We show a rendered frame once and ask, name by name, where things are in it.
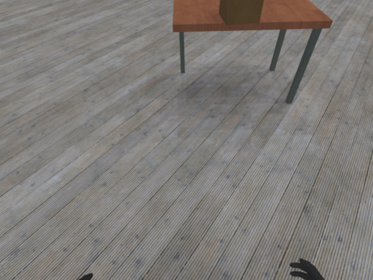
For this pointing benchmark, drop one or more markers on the robot right hand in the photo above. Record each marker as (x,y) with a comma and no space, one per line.
(312,272)

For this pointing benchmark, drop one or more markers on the carton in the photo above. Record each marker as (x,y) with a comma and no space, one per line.
(236,12)

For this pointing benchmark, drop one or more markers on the table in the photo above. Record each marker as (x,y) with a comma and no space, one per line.
(203,16)

